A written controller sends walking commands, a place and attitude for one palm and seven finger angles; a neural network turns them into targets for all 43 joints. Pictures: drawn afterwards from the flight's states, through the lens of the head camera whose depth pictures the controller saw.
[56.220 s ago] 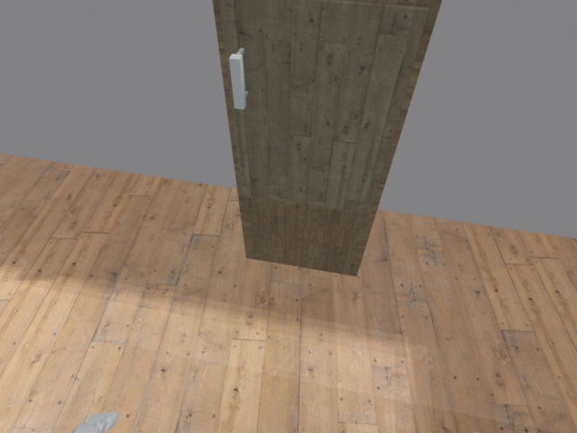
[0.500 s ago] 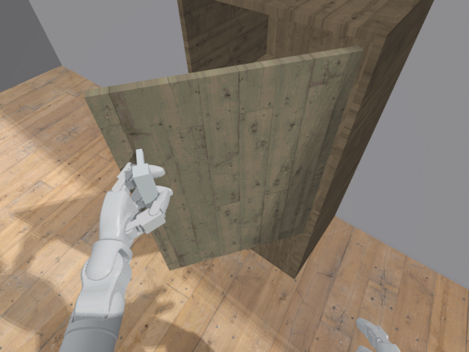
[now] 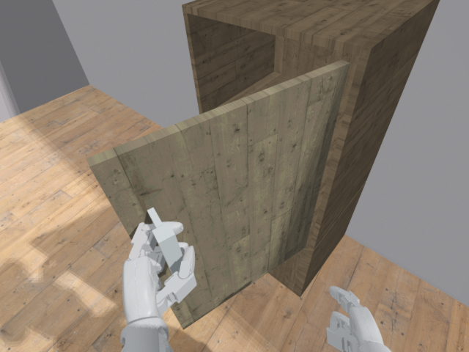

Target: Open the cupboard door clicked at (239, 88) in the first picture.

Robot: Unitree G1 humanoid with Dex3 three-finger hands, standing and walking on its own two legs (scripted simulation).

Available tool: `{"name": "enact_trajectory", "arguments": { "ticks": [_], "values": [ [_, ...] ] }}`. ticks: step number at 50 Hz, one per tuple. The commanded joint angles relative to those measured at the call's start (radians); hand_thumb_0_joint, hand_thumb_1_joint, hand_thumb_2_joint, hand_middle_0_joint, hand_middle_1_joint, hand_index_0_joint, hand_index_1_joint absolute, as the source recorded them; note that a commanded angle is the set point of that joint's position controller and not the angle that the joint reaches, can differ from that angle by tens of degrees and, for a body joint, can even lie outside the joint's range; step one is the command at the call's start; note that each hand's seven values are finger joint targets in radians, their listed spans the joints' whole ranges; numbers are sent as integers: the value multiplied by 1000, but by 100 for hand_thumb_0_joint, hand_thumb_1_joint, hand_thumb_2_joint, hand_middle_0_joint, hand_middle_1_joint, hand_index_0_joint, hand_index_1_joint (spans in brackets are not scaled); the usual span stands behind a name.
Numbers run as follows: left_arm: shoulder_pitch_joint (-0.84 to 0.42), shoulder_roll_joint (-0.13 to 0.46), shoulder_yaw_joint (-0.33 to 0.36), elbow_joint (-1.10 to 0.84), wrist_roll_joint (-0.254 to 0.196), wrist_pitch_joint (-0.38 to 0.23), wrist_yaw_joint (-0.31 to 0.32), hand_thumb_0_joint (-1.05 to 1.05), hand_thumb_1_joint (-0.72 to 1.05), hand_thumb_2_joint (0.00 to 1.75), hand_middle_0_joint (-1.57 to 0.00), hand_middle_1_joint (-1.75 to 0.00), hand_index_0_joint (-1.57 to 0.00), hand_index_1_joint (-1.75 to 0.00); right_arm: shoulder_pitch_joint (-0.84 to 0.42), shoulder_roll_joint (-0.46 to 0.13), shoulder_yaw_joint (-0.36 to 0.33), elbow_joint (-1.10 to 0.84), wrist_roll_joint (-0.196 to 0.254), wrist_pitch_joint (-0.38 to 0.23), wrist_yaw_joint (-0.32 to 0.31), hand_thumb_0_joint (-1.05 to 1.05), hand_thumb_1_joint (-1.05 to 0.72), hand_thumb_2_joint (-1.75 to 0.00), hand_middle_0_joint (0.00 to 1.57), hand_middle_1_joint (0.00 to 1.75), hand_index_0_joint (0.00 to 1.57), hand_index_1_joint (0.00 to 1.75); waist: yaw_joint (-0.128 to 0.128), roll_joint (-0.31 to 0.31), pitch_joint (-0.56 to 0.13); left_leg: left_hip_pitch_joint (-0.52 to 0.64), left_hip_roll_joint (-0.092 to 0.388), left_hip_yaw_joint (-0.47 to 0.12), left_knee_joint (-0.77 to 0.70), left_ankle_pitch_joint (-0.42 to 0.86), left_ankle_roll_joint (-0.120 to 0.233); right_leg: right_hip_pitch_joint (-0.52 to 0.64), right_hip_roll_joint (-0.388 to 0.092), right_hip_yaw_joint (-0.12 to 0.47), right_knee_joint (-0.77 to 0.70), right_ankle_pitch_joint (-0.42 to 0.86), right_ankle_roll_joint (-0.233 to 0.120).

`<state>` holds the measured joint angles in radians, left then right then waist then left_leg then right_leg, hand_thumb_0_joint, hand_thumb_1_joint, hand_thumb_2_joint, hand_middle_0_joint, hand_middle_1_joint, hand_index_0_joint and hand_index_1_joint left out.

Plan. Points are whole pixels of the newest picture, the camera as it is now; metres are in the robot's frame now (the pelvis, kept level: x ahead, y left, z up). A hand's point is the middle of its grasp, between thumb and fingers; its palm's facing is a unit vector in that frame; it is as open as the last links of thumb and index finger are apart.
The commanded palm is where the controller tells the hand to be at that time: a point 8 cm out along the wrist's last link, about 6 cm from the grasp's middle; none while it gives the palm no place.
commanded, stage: open thumb and fingers to let go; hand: left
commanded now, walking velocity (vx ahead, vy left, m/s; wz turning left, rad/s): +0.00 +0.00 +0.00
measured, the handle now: (167, 244) +0.26 +0.12 +0.10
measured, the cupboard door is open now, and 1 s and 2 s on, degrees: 75 68 74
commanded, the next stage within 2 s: slide the hand sideways off the handle in 0.86 s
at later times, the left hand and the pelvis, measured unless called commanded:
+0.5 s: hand (178, 269) +0.22 +0.09 +0.10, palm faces +0.35 -0.94 +0.01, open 11.5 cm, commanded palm +0.17 +0.13 +0.10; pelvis -0.02 +0.00 +0.00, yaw +1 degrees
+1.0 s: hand (170, 263) +0.23 +0.11 +0.10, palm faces +0.24 -0.97 -0.02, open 15.7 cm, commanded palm +0.17 +0.13 +0.10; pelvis -0.03 +0.04 +0.00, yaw +0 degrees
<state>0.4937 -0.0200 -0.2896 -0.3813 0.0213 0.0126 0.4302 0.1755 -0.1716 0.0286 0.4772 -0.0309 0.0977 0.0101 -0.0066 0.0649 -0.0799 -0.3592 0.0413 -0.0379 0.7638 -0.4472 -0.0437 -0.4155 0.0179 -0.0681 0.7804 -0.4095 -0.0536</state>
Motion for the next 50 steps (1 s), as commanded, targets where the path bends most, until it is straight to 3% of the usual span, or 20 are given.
{"name": "enact_trajectory", "arguments": {
  "ticks": [1, 2, 4, 7, 8, 10, 14, 22, 24, 27, 35, 39, 42, 48, 49, 50],
  "values": [
    [-105, -103, 11, -223, 38, -85, 66, 0, 90, 90, -40, -135, -40, -135, -128, -82, -32, -162, -7, -79, -10, 0, -90, -90, 20, 30, 20, 30, 15, -140, -74, -40, -73, 31, -19, 245, 60, 93, -49, 74, -174, 345, 41],
    [-208, -75, 37, -191, 42, -94, 79, 0, 90, 90, -40, -135, -40, -135, -127, -86, -31, -152, -9, -82, -17, 0, -90, -90, 20, 30, 20, 30, 5, -141, -71, -53, -78, 27, -15, 226, 62, 75, -54, 88, -181, 316, 46],
    [-209, -78, 36, -186, 43, -108, 80, 0, 76, 84, -39, -134, -39, -134, -122, -85, -38, -151, -11, -98, -25, 0, -90, -90, 20, 30, 20, 30, 16, -157, -102, -39, -81, 27, -14, 219, 64, 90, -62, 103, -198, 300, 53],
    [-150, -63, 63, -170, 10, -135, 51, 0, 55, 75, -38, -131, -38, -131, -109, -81, -40, -145, -5, -110, -35, 0, -90, -90, 20, 30, 20, 30, 35, -198, -154, -52, -82, 30, -26, 229, 61, 158, -79, 129, -199, 388, 66],
    [-142, -55, 69, -162, 5, -143, 40, 0, 48, 72, -37, -130, -37, -130, -102, -81, -40, -141, -2, -112, -36, 0, -90, -90, 20, 30, 20, 30, 35, -215, -148, -61, -83, 29, -29, 227, 61, 168, -83, 134, -203, 399, 68],
    [-178, -52, 61, -164, 6, -157, 19, 0, 34, 66, -36, -129, -36, -129, -100, -84, -41, -138, -1, -116, -39, 0, -90, -90, 20, 30, 20, 30, 32, -192, -143, -56, -82, 30, -38, 225, 64, 162, -84, 131, -199, 376, 65],
    [-213, -26, 73, -133, 22, -176, 5, 0, 6, 54, -34, -126, -34, -126, -100, -90, -41, -131, -2, -127, -42, 0, -90, -90, 20, 30, 20, 30, 26, -173, -88, -57, -78, 26, -45, 192, 70, 115, -82, 138, -229, 244, 57],
    [-239, -51, 61, -94, 18, -169, 1, 0, -50, 30, -30, -120, -30, -120, -107, -87, -39, -134, -2, -140, -45, 0, -90, -90, 20, 30, 20, 30, 33, -177, -107, -43, -77, 29, -60, 187, 72, 113, -78, 119, -231, 195, 52],
    [-237, -50, 64, -82, 15, -162, 0, 0, -50, 30, -30, -120, -30, -120, -110, -89, -39, -135, -2, -140, -45, 0, -90, -90, 20, 30, 20, 30, 36, -196, -101, -42, -77, 28, -65, 184, 73, 116, -75, 113, -237, 180, 52],
    [-296, -61, 55, -100, 13, -159, 8, 0, -50, 30, -27, -105, -27, -105, -119, -87, -35, -137, -3, -141, -45, 0, -90, -90, 20, 30, 20, 30, 29, -185, -82, -30, -78, 32, -71, 173, 74, 92, -67, 95, -239, 133, 48],
    [-345, -146, -46, -94, 53, -134, 44, 0, -50, 30, -21, -65, -21, -65, -126, -94, -31, -138, -1, -142, -22, 0, -90, -90, 20, 30, 20, 30, 19, -98, -71, -18, -66, 10, -92, 171, 69, 40, -38, 15, -165, 124, 25],
    [-346, -148, -35, -96, 45, -104, 67, 0, -50, 30, -18, -45, -18, -45, -139, -95, -31, -137, 1, -128, -16, 0, -90, -90, 20, 30, 20, 30, 37, -99, -105, -24, -61, -1, -104, 195, 63, 60, -25, -7, -135, 149, 16],
    [-362, -181, -62, -109, 44, -80, 78, 0, -50, 30, -15, -30, -15, -30, -150, -93, -30, -139, 4, -115, -4, 0, -90, -90, 20, 30, 20, 30, 37, -84, -114, -27, -56, -5, -105, 209, 58, 53, -20, -18, -112, 158, 12],
    [-344, -216, -85, -128, 45, -29, 96, 0, -50, 30, -15, -30, -15, -30, -174, -89, -31, -138, 7, -90, 19, 0, -90, -90, 20, 30, 20, 30, 46, -73, -126, -28, -43, -12, -109, 249, 48, 57, -12, -34, -85, 186, 3],
    [-360, -93, -278, -119, 152, -80, -107, 0, -50, 30, -15, -30, -15, -30, -67, -134, -38, -108, 5, -96, 24, 0, -90, -90, 20, 30, 20, 30, -73, -128, -40, -4, -40, -12, -103, 252, 67, -3, -24, 8, -93, 240, 16],
    [-360, -19, -190, -207, 105, -123, -220, 0, -50, 30, -15, -30, -15, -30, -64, -125, -49, -156, 21, -104, 16, 0, -90, -90, 20, 30, 20, 30, -19, -83, -133, 3, -43, -4, -99, 249, 73, 44, -28, 8, -83, 263, 12]
  ]
}}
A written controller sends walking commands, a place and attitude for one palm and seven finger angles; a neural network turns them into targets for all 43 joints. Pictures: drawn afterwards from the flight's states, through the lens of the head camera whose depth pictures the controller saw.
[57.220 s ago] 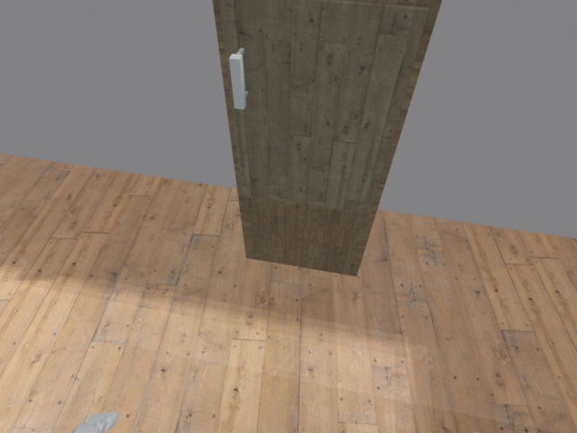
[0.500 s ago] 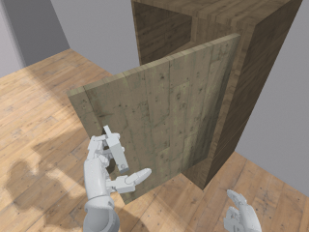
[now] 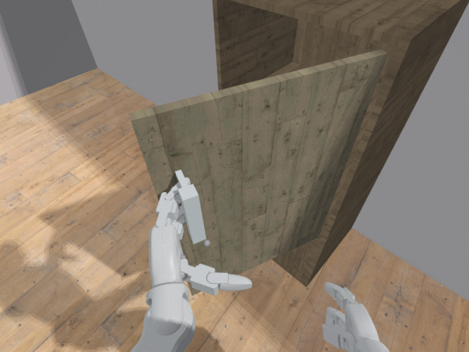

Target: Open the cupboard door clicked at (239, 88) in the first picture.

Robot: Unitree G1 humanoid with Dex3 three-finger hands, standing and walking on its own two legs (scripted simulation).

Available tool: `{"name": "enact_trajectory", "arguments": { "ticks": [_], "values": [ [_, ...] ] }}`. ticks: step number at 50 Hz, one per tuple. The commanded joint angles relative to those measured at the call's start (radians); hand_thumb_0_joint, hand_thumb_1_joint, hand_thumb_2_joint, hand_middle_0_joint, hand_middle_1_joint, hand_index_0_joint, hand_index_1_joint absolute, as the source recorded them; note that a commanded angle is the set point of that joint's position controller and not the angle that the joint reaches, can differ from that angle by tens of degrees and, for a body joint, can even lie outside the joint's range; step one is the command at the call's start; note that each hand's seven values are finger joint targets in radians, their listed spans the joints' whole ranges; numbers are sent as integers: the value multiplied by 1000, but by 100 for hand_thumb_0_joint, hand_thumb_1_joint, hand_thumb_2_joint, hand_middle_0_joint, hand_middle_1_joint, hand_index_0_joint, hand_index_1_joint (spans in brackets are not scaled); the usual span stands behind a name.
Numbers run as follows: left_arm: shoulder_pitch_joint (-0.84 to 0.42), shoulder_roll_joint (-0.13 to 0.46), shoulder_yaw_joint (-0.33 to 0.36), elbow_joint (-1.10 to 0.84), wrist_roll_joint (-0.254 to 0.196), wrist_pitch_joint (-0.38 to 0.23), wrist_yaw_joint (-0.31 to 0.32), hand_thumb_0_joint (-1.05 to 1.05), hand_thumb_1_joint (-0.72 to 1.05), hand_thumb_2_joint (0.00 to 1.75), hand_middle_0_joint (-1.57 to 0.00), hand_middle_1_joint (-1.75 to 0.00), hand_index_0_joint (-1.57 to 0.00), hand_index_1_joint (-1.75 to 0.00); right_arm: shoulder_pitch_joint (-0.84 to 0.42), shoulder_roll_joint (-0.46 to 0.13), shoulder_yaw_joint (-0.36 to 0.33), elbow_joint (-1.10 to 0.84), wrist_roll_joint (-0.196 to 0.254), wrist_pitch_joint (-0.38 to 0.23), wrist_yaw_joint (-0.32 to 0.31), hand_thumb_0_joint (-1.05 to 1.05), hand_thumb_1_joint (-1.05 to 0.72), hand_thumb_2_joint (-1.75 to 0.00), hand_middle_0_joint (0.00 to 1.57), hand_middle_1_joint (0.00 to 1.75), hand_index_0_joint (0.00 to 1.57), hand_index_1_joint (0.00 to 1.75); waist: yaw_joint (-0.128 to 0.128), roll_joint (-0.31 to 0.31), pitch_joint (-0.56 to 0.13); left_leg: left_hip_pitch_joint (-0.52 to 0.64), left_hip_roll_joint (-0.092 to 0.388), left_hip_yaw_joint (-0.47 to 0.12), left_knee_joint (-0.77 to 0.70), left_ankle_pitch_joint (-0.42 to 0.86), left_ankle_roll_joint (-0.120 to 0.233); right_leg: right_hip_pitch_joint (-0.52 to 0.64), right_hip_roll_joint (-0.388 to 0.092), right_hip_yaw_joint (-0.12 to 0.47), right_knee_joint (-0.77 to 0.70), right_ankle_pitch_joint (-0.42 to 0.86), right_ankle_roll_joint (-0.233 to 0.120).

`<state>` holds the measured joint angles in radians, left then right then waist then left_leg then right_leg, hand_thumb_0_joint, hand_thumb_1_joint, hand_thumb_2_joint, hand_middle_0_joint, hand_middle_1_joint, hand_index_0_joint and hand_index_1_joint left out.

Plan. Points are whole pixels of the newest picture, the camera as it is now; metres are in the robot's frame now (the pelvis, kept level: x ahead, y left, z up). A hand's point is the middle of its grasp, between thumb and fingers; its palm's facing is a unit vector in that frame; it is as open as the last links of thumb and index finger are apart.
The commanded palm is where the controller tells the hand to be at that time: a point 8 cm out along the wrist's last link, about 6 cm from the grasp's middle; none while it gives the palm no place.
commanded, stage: slide the hand sideways off the handle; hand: left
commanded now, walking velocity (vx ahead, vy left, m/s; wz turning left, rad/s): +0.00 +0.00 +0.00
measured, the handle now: (189, 206) +0.33 +0.10 +0.10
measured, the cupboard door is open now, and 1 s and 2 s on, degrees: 68 74 74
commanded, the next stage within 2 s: draw the hand back to the body in 1.16 s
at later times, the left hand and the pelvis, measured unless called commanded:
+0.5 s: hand (190, 281) +0.20 +0.08 +0.10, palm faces -0.05 -1.00 -0.02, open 16.3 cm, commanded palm +0.17 +0.13 +0.10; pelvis +0.01 +0.00 -0.01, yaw -1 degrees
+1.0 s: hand (155, 299) +0.18 +0.12 +0.09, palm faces -0.02 -1.00 -0.06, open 16.3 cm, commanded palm +0.14 +0.19 +0.10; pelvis +0.02 -0.01 -0.02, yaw +0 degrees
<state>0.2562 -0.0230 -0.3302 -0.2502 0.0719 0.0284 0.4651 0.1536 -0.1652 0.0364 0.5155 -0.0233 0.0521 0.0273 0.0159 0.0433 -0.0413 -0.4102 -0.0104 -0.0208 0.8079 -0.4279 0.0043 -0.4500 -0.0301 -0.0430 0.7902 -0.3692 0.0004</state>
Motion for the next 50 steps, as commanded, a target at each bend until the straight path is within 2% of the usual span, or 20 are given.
{"name": "enact_trajectory", "arguments": {
  "ticks": [1, 2, 3, 4, 5, 8, 9, 10, 12, 14, 16, 20, 22, 25, 29, 32, 36, 43, 44, 50],
  "values": [
    [-101, 21, -138, -337, 36, -160, -321, 0, -50, 30, -15, -30, -15, -30, -39, -130, -52, -201, 18, -62, -11, 0, -90, -90, 20, 30, 20, 30, -34, -61, -192, 57, 5, -20, -137, 243, 30, 98, 19, -11, -84, 249, -44],
    [-73, 58, -110, -345, 18, -174, -384, 0, -50, 30, -15, -30, -15, -30, -48, -127, -48, -215, 20, -68, -18, 0, -90, -90, 20, 30, 20, 30, -23, -58, -207, 56, 3, -14, -134, 240, 30, 114, 19, -9, -83, 253, -44],
    [-66, 53, -118, -353, -13, -181, -440, 0, -50, 30, -15, -30, -15, -30, -47, -126, -41, -231, 25, -77, -21, 0, -90, -90, 20, 30, 20, 30, -34, -78, -191, 42, -1, -15, -135, 228, 34, 112, 18, -10, -86, 241, -40],
    [-45, 48, -105, -363, -48, -180, -475, 0, -50, 30, -15, -30, -15, -30, -47, -124, -38, -250, 32, -88, -26, 0, -90, -90, 20, 30, 20, 30, -28, -67, -174, 38, 0, -18, -136, 210, 33, 105, 20, -12, -88, 216, -40],
    [-39, 32, -98, -366, -78, -181, -492, 0, -50, 30, -15, -30, -15, -30, -48, -119, -31, -259, 38, -104, -31, 0, -90, -90, 20, 30, 20, 30, -36, -97, -145, 21, 1, -22, -138, 179, 32, 87, 23, -18, -96, 177, -35],
    [4, 22, -36, -385, -131, -172, -476, 0, -50, 30, -15, -30, -15, -30, -49, -121, -27, -272, 48, -141, -41, 0, -90, -90, 20, 30, 20, 30, -24, -92, -103, -3, -2, -35, -144, 114, 25, 48, 30, -33, -104, 82, -30],
    [37, 28, -15, -379, -134, -167, -457, 0, -50, 30, -15, -30, -15, -30, -55, -121, -25, -275, 48, -151, -41, 0, -90, -90, 20, 30, 20, 30, -13, -85, -83, -13, -2, -39, -148, 100, 22, 37, 33, -40, -101, 59, -31],
    [41, 33, 1, -373, -127, -165, -437, 0, -50, 30, -15, -30, -15, -30, -45, -124, -26, -273, 46, -155, -41, 0, -90, -90, 20, 30, 20, 30, -18, -94, -77, -19, -1, -39, -146, 97, 20, 26, 31, -41, -99, 55, -29],
    [77, 49, 20, -387, -102, -165, -402, 0, -50, 30, -15, -30, -15, -30, -30, -122, -30, -278, 39, -162, -35, 0, -90, -90, 20, 30, 20, 30, -6, -84, -105, -19, -3, -37, -138, 125, 18, 32, 31, -40, -78, 81, -31],
    [161, 107, 75, -389, -71, -170, -378, 0, -50, 30, -15, -30, -15, -30, -6, -127, -37, -278, 33, -159, -27, 0, -90, -90, 20, 30, 20, 30, 14, -71, -148, -20, -3, -27, -125, 182, 16, 55, 33, -35, -55, 137, -37],
    [201, 111, 73, -422, -61, -179, -378, 0, -50, 30, -15, -30, -15, -30, 3, -122, -39, -289, 32, -152, -19, 0, -90, -90, 20, 30, 20, 30, 12, -67, -166, -24, 0, -15, -112, 218, 15, 66, 30, -30, -41, 185, -37],
    [293, 117, 84, -476, -91, -196, -412, 0, -50, 30, -15, -30, -15, -30, 10, -123, -39, -306, 35, -152, -15, 0, -90, -90, 20, 30, 20, 30, 7, -67, -153, -43, 1, -3, -95, 235, 19, 76, 31, -22, -41, 230, -33],
    [335, 148, 128, -487, -113, -199, -432, 0, -50, 30, -15, -30, -15, -30, 13, -128, -38, -311, 37, -154, -21, 0, -90, -90, 20, 30, 20, 30, 7, -80, -134, -67, -1, 3, -86, 208, 22, 74, 32, -17, -50, 217, -28],
    [350, 175, 173, -482, -132, -202, -458, 0, -50, 30, -15, -30, -15, -30, 15, -137, -37, -311, 38, -156, -34, 0, -90, -90, 20, 30, 20, 30, -4, -94, -87, -98, -4, 5, -74, 166, 24, 43, 31, -9, -62, 174, -23],
    [340, 179, 187, -508, -167, -224, -503, 0, -50, 30, -15, -30, -15, -30, 33, -145, -41, -311, 42, -180, -50, 0, -90, -90, 20, 30, 20, 30, -20, -80, -103, -103, -8, 3, -51, 138, 25, 15, 34, -4, -63, 133, -18],
    [373, 207, 233, -498, -192, -237, -531, 0, -50, 30, -15, -30, -15, -30, 43, -147, -45, -307, 44, -194, -62, 0, -90, -90, 20, 30, 20, 30, -12, -88, -130, -119, -11, 1, -33, 145, 24, 21, 32, 3, -54, 142, -16],
    [401, 234, 277, -499, -208, -246, -552, 0, -50, 30, -15, -30, -15, -30, 48, -144, -52, -306, 48, -204, -68, 0, -90, -90, 20, 30, 20, 30, -2, -60, -162, -125, -14, 5, -20, 172, 23, 34, 29, 3, -36, 176, -16],
    [483, 257, 355, -485, -260, -244, -587, 0, -50, 30, -15, -30, -15, -30, 34, -139, -62, -304, 59, -207, -79, 0, -90, -90, 20, 30, 20, 30, 14, -85, -152, -151, -15, 10, -10, 179, 22, 52, 29, 13, -42, 195, -12],
    [484, 268, 369, -480, -262, -244, -590, 0, -50, 30, -15, -30, -15, -30, 30, -141, -62, -299, 60, -207, -80, 0, -90, -90, 20, 30, 20, 30, 18, -60, -150, -152, -16, 11, -10, 185, 22, 56, 28, 12, -40, 199, -15],
    [500, 295, 415, -473, -297, -268, -634, 0, -50, 30, -15, -30, -15, -30, 26, -144, -69, -289, 65, -218, -90, 0, -90, -90, 20, 30, 20, 30, 8, -85, -130, -172, -16, 9, 8, 172, 23, 40, 25, 33, -53, 185, -7]
  ]
}}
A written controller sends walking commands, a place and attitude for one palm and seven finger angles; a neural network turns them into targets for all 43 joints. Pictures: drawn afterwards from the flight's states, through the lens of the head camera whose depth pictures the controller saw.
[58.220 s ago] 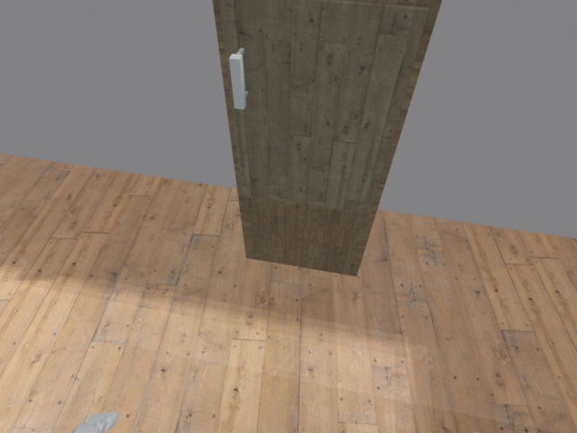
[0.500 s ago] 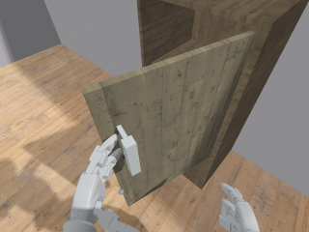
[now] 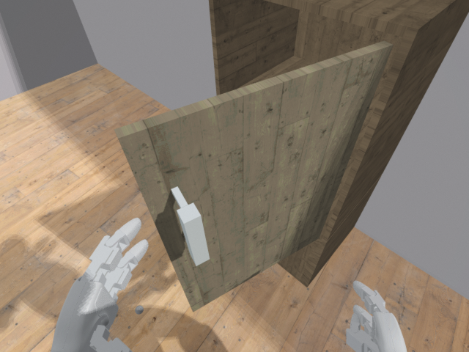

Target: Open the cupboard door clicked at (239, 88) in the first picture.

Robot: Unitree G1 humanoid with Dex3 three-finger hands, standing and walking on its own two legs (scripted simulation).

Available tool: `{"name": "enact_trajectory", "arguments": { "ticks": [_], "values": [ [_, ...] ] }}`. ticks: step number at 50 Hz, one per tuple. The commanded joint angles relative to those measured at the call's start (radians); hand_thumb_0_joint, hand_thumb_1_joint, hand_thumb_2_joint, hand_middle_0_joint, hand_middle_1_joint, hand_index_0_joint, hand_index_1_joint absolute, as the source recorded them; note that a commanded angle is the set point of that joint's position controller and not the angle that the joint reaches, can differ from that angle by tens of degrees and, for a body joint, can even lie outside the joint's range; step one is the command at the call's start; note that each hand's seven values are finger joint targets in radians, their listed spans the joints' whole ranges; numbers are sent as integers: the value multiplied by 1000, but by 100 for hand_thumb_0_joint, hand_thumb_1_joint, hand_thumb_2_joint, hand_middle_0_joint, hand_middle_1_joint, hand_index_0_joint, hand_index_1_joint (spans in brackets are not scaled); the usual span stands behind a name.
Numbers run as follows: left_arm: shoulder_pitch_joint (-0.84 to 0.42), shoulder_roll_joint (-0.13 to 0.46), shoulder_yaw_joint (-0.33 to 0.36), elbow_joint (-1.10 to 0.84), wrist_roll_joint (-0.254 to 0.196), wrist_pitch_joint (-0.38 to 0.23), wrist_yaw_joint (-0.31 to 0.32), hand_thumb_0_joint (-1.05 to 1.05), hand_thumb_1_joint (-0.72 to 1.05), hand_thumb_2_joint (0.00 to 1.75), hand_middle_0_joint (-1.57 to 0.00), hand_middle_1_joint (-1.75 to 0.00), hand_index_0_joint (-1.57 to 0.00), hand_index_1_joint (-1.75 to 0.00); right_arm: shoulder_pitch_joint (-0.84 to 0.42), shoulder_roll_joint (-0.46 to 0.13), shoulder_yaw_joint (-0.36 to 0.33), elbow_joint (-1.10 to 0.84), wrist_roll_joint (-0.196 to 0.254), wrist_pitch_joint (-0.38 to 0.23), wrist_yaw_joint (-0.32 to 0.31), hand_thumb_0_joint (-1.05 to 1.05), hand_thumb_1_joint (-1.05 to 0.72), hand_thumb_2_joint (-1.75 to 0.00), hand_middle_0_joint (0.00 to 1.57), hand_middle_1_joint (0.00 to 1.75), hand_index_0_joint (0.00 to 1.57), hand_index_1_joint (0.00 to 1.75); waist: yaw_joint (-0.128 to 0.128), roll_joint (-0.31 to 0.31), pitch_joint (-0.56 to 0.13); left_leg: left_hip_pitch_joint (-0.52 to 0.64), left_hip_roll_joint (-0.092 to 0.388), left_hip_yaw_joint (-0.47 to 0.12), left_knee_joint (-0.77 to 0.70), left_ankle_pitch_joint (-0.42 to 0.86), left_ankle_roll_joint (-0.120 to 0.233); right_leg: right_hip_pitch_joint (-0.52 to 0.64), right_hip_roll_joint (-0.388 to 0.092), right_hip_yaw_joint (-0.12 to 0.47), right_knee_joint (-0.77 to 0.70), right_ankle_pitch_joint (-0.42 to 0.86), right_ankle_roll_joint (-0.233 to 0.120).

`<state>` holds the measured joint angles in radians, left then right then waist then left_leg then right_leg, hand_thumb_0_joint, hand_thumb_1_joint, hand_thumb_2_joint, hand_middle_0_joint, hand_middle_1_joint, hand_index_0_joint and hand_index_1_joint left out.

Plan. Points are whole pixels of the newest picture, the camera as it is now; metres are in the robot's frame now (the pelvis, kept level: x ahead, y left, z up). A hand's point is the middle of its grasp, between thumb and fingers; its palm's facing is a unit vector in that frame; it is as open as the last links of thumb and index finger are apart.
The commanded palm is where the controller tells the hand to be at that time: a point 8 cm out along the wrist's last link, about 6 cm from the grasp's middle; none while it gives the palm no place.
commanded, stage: slide the hand sideways off the handle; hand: left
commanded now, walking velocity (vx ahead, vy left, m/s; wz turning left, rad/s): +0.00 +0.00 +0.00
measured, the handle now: (189, 226) +0.28 +0.09 +0.11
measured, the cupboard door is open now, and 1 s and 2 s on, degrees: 74 74 74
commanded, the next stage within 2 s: draw the hand back to the body in 0.16 s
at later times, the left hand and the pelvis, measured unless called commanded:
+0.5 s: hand (98, 308) +0.15 +0.18 +0.13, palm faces -0.03 -1.00 -0.08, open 16.3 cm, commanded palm +0.12 +0.24 +0.14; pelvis -0.01 +0.02 +0.00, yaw +0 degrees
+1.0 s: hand (41, 286) +0.16 +0.24 +0.15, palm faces +0.29 -0.89 -0.35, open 14.6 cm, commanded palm +0.12 +0.29 +0.18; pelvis +0.00 +0.02 +0.03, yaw +0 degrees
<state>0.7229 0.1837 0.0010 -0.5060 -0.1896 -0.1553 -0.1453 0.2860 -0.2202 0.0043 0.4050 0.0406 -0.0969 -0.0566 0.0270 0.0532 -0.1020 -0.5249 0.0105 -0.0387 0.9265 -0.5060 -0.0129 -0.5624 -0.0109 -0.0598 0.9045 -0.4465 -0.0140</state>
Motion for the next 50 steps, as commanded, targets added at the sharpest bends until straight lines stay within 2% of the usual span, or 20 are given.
{"name": "enact_trajectory", "arguments": {
  "ticks": [1, 4, 8, 12, 13, 16, 19, 20, 22, 25, 26, 33, 34, 38, 39, 40, 41, 43, 46, 50],
  "values": [
    [19, 108, 105, -220, -44, -92, -34, 0, -50, 30, -15, -30, -15, -30, -104, -90, -37, -174, 2, -72, -8, 0, -90, -90, 20, 30, 20, 30, -5, -92, -79, -61, -38, 25, -107, 244, 40, 153, 4, 55, -169, 251, 8],
    [32, 127, 139, -198, -61, -107, -61, 0, -50, 30, -15, -30, -15, -30, -110, -93, -40, -162, 8, -80, -12, 0, -90, -90, 20, 30, 20, 30, -1, -70, -79, -56, -35, 24, -104, 251, 39, 148, 9, 50, -167, 248, 2],
    [-4, 104, 117, -187, -90, -109, -91, 0, -50, 30, -15, -30, -15, -30, -112, -100, -36, -157, 14, -103, -15, 0, -90, -90, 20, 30, 20, 30, -16, -54, -60, -47, -33, 13, -109, 227, 38, 113, 16, 35, -172, 205, 3],
    [-50, 103, 100, -189, -84, -100, -88, 0, -50, 30, -15, -30, -15, -30, -111, -110, -32, -156, 12, -122, -16, 0, -90, -90, 20, 30, 20, 30, -19, -55, -64, -40, -30, 1, -123, 204, 39, 99, 21, 16, -164, 165, 0],
    [-52, 88, 77, -205, -78, -96, -86, 0, -50, 30, -15, -30, -15, -30, -116, -110, -30, -162, 11, -127, -13, 0, -90, -90, 20, 30, 20, 30, -15, -33, -67, -36, -32, -1, -129, 203, 39, 99, 21, 10, -157, 163, -1],
    [-62, 150, 142, -235, -64, -77, -56, 0, -50, 30, -15, -30, -15, -30, -120, -105, -29, -159, 12, -126, -12, 0, -90, -90, 20, 30, 20, 30, 4, -14, -93, -23, -30, -6, -152, 206, 36, 125, 21, 2, -153, 159, -6],
    [-62, 148, 152, -234, -52, -42, -35, 0, -50, 30, -15, -30, -15, -30, -127, -100, -24, -157, 14, -120, -10, 0, -90, -90, 20, 30, 20, 30, 13, -6, -72, -13, -26, -10, -179, 197, 34, 128, 27, -12, -160, 146, -9],
    [-68, 130, 139, -242, -58, -31, -33, 0, -50, 30, -15, -30, -15, -30, -132, -98, -19, -161, 16, -121, -9, 0, -90, -90, 20, 30, 20, 30, 7, -7, -53, -12, -25, -14, -191, 194, 32, 127, 27, -20, -162, 146, -7],
    [-49, 140, 164, -241, -69, -6, -36, 0, -50, 30, -15, -30, -15, -30, -136, -97, -17, -158, 20, -123, -10, 0, -90, -90, 20, 30, 20, 30, 14, 1, -52, -2, -24, -12, -201, 203, 30, 141, 30, -21, -172, 160, -8],
    [-81, 134, 155, -233, -80, 36, -53, 0, -50, 30, -15, -30, -15, -30, -143, -107, -9, -156, 21, -130, -14, 0, -90, -90, 20, 30, 20, 30, 5, -28, -25, 8, -19, -18, -222, 192, 30, 142, 33, -26, -194, 151, -4],
    [-97, 152, 175, -230, -83, 48, -56, 0, -50, 30, -15, -30, -15, -30, -142, -109, -9, -149, 22, -132, -17, 0, -90, -90, 20, 30, 20, 30, 5, -25, -13, 10, -17, -18, -228, 187, 30, 143, 33, -24, -203, 145, -3],
    [-127, 189, 221, -293, -95, 72, -72, 0, -50, 30, -15, -30, -15, -30, -136, -111, -1, -129, 24, -176, -18, 0, -90, -90, 20, 30, 20, 30, 15, 8, -49, 80, -20, -28, -267, 257, 19, 192, 37, -35, -226, 205, -6],
    [-124, 208, 248, -277, -96, 76, -70, 0, -47, 32, -15, -30, -15, -30, -142, -114, 0, -119, 22, -179, -18, 0, -90, -90, 20, 30, 20, 30, 26, 1, -47, 78, -19, -29, -272, 267, 17, 208, 39, -36, -230, 212, -10],
    [-137, 212, 286, -240, -119, 101, -88, 0, -32, 37, -16, -30, -16, -30, -147, -112, 2, -103, 28, -187, -21, 0, -90, -90, 20, 30, 20, 30, 23, 4, -22, 94, -20, -24, -297, 267, 13, 220, 41, -39, -262, 221, -7],
    [-157, 358, 326, -307, 62, 96, 79, 0, -29, 39, -16, -30, -16, -30, -144, -94, 3, -112, 9, -168, -48, 0, -90, -90, 20, 30, 20, 30, 59, 12, 7, 57, -9, -18, -342, 235, 17, 278, 27, 17, -301, 194, -17],
    [-121, 241, 261, -292, 72, 108, 143, 0, -26, 40, -16, -30, -16, -30, -146, -82, 12, -113, -3, -161, -54, 0, -90, -90, 20, 30, 20, 30, 34, 16, 62, 59, -13, -16, -357, 203, 14, 262, 21, 15, -316, 165, -17],
    [-93, 207, 240, -257, 79, 119, 174, 0, -22, 42, -16, -30, -16, -30, -137, -82, 11, -103, -6, -155, -55, 0, -90, -90, 20, 30, 20, 30, 27, -15, 75, 58, -11, -22, -365, 196, 12, 267, 18, 6, -319, 159, -16],
    [-101, 220, 244, -277, 104, 119, 214, 0, -15, 45, -16, -30, -16, -30, -143, -87, 12, -87, -10, -136, -54, 0, -90, -90, 20, 30, 20, 30, 31, 37, 62, 102, -7, -16, -377, 246, 15, 302, 14, 5, -336, 199, -19],
    [-116, 246, 259, -298, 127, 104, 249, 0, -5, 50, -17, -30, -17, -30, -151, -93, 7, -68, -17, -130, -57, 0, -90, -90, 20, 30, 20, 30, 30, 32, 11, 166, -8, -5, -396, 304, 20, 351, 10, 9, -359, 251, -15],
    [-161, 273, 288, -266, 139, 95, 279, 0, 9, 55, -17, -30, -17, -30, -171, -95, 7, -36, -21, -127, -64, 0, -90, -90, 20, 30, 20, 30, 28, 6, 33, 208, -9, 0, -436, 307, 25, 378, 6, 11, -397, 256, -12]
  ]
}}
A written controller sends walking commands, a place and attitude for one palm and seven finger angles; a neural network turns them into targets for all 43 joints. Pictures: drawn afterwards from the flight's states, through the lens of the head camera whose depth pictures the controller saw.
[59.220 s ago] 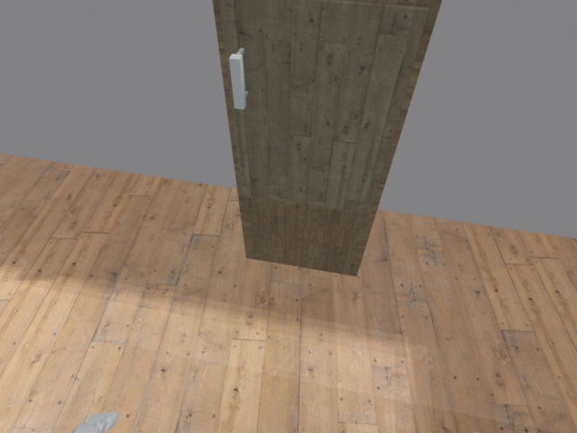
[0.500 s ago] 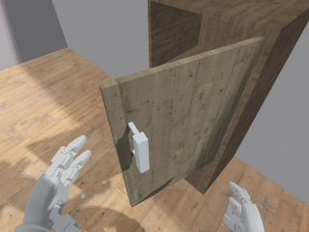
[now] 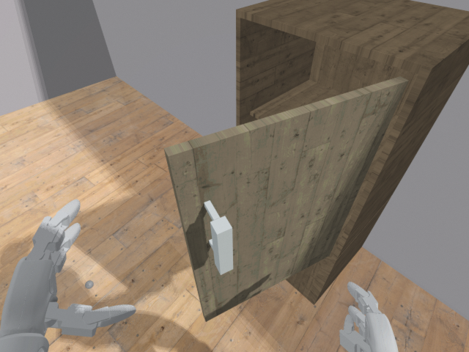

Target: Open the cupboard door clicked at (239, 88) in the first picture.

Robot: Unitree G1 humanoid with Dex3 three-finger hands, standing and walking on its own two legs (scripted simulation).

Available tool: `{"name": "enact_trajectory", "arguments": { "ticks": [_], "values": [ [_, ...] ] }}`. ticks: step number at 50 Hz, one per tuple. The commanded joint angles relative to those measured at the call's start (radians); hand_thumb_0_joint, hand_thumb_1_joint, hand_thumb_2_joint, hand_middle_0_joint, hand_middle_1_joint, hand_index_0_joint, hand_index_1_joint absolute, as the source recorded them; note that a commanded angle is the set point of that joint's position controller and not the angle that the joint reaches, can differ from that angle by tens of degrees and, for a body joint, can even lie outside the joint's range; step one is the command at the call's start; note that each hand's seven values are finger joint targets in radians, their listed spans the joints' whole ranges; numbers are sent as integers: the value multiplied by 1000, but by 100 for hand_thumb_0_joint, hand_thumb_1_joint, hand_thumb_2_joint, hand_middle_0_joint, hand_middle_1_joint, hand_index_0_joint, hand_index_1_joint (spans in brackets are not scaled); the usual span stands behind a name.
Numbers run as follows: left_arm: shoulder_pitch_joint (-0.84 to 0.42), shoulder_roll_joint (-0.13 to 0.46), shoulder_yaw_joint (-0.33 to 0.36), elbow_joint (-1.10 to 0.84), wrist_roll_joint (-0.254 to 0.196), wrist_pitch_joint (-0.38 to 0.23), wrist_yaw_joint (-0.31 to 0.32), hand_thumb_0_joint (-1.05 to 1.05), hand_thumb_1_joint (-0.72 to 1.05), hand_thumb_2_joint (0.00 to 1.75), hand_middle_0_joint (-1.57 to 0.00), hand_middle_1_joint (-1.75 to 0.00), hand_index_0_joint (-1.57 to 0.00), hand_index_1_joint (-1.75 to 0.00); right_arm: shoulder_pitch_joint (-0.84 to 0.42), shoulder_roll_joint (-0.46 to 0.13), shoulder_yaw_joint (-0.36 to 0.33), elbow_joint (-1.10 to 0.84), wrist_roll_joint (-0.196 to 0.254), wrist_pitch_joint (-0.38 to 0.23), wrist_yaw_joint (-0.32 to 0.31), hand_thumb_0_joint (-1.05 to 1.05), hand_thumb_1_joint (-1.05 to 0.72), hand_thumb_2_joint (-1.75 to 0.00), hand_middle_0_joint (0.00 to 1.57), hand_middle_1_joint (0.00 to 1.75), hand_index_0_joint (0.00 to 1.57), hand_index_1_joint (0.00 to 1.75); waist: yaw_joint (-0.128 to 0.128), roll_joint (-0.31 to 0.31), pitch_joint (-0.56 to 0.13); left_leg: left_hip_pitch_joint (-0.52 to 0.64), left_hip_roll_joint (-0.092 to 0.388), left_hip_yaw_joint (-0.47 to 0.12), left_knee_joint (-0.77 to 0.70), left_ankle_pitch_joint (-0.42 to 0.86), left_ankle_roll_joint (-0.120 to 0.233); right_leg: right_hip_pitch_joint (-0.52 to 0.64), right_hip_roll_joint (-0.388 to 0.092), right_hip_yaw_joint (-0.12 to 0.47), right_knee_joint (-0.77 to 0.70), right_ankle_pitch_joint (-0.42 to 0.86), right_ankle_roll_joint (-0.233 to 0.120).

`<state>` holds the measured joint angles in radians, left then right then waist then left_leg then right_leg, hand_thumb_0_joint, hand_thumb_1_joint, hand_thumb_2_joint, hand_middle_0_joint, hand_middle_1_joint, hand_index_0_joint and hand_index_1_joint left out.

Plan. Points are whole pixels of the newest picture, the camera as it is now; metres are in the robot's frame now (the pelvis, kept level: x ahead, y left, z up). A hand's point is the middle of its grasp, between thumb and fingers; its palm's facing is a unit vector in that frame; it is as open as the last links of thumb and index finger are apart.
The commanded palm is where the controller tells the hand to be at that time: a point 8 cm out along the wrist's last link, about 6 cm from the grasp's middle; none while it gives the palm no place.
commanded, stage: draw the hand back to the body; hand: left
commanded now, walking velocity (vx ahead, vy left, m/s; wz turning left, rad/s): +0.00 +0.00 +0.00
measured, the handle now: (217, 237) +0.28 +0.07 +0.08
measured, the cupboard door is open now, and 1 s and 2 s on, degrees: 74 74 74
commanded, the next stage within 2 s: step back with the hand held close in 0.84 s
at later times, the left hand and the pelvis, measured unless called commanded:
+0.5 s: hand (65, 236) +0.20 +0.25 +0.17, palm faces +0.46 -0.79 -0.42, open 8.7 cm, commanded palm +0.15 +0.28 +0.19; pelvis +0.02 -0.02 +0.02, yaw -1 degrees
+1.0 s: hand (65, 235) +0.20 +0.24 +0.18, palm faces +0.46 -0.79 -0.41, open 7.5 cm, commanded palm +0.15 +0.28 +0.19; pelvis +0.01 -0.02 +0.02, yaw -1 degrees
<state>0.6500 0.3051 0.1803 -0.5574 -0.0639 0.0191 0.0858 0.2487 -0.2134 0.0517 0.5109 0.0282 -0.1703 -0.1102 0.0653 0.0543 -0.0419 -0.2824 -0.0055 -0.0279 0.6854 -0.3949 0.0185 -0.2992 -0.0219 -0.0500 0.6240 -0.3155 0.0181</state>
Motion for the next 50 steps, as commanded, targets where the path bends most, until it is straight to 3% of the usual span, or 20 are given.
{"name": "enact_trajectory", "arguments": {
  "ticks": [1, 4, 8, 12, 15, 19, 23, 24, 26, 31, 35, 47, 48, 49, 50],
  "values": [
    [-90, 149, 114, -199, 14, -80, 52, 0, 13, 57, -17, -30, -17, -30, -135, -101, -40, -134, -9, -49, -11, 0, -90, -90, 20, 30, 20, 30, -10, 8, -22, -24, 8, -9, -202, 204, -6, 121, 16, 0, -122, 131, -42],
    [-126, 177, 153, -183, 18, -88, 63, 0, 23, 62, -18, -30, -18, -30, -149, -106, -44, -111, -11, -46, -12, 0, -90, -90, 20, 30, 20, 30, -3, -2, -28, 9, 8, -11, -224, 246, -7, 154, 14, 0, -140, 162, -44],
    [-131, 166, 165, -165, 14, -95, 61, 0, 37, 68, -18, -30, -18, -30, -159, -100, -45, -92, -13, -38, -3, 0, -90, -90, 20, 30, 20, 30, 0, 19, -28, 53, 9, -2, -242, 331, -9, 182, 11, -1, -154, 229, -41],
    [-142, 179, 203, -119, 7, -97, 58, 0, 51, 74, -19, -30, -19, -30, -173, -101, -52, -79, -14, -19, 1, 0, -90, -90, 20, 30, 20, 30, 5, -45, -18, 67, 11, 8, -259, 360, -4, 210, 12, 1, -177, 267, -36],
    [-174, 194, 231, -98, 4, -102, 57, 0, 62, 78, -19, -30, -19, -30, -181, -102, -54, -71, -14, -7, 3, 0, -90, -90, 20, 30, 20, 30, 6, -18, -3, 80, 11, 12, -275, 351, -4, 216, 11, 6, -194, 263, -36],
    [-219, 231, 275, -107, 4, -112, 60, 0, 76, 84, -19, -30, -19, -30, -184, -104, -59, -61, -16, -3, 3, 0, -90, -90, 20, 30, 20, 30, 10, 10, -37, 115, 9, 22, -277, 386, 0, 244, 9, 12, -207, 302, -37],
    [-255, 235, 287, -112, -2, -118, 60, 0, 90, 90, -20, -30, -20, -30, -184, -103, -61, -55, -14, 3, 10, 0, -90, -90, 20, 30, 20, 30, 6, 7, -44, 137, 9, 25, -281, 423, 1, 248, 10, 11, -213, 333, -33],
    [-246, 227, 284, -89, 0, -117, 58, 0, 90, 90, -20, -30, -20, -30, -186, -104, -62, -50, -17, 1, 10, 0, -90, -90, 20, 30, 20, 30, 7, 28, -31, 138, 8, 28, -280, 426, 0, 248, 8, 13, -217, 341, -35],
    [-225, 196, 257, -61, -3, -114, 52, 0, 90, 90, -20, -30, -20, -30, -187, -105, -63, -50, -14, 9, 15, 0, -90, -90, 20, 30, 20, 30, 3, 11, -9, 136, 10, 28, -289, 415, 0, 235, 11, 10, -222, 324, -30],
    [-210, 208, 269, -54, -5, -118, 47, 0, 90, 90, -20, -30, -20, -30, -191, -108, -71, -54, -16, 22, 19, 0, -90, -90, 20, 30, 20, 30, 9, -43, -32, 144, 11, 33, -293, 417, 8, 255, 10, 15, -229, 343, -27],
    [-249, 232, 282, -102, -1, -126, 50, 0, 90, 90, -20, -30, -20, -30, -197, -105, -68, -56, -16, 18, 16, 0, -90, -90, 20, 30, 20, 30, 9, 21, -42, 153, 8, 29, -298, 401, 3, 256, 9, 17, -229, 322, -30],
    [-237, 206, 265, -70, 2, -129, 49, 0, 90, 90, -20, -30, -20, -30, -195, -102, -68, -42, -14, 8, 23, 0, -90, -90, 20, 30, 20, 30, 6, 5, -5, 149, 11, 27, -311, 385, 0, 238, 16, 13, -238, 291, -30],
    [-334, 216, 258, -73, 3, -129, 52, 0, 90, 90, -20, -30, -20, -30, -196, -109, -66, -36, -13, 10, 23, 0, -90, -90, 20, 30, 20, 30, -7, 2, 2, 149, 9, 26, -313, 367, 1, 226, 15, 15, -244, 274, -29],
    [-509, 394, 436, -96, 10, -185, 67, 0, 90, 90, -20, -30, -20, -30, -165, -116, -56, -76, -6, 27, 22, 0, -90, -90, 20, 30, 20, 30, -45, 28, 114, 66, 30, -5, -311, 287, 16, 152, -31, 83, -286, 293, -24],
    [-384, 305, 375, -7, 4, -196, 51, 0, 90, 90, -20, -30, -20, -30, -168, -112, -69, -49, -11, 38, 19, 0, -90, -90, 20, 30, 20, 30, -40, -89, 48, 72, 31, -17, -280, 282, 22, 170, -46, 87, -295, 311, -25]
  ]
}}
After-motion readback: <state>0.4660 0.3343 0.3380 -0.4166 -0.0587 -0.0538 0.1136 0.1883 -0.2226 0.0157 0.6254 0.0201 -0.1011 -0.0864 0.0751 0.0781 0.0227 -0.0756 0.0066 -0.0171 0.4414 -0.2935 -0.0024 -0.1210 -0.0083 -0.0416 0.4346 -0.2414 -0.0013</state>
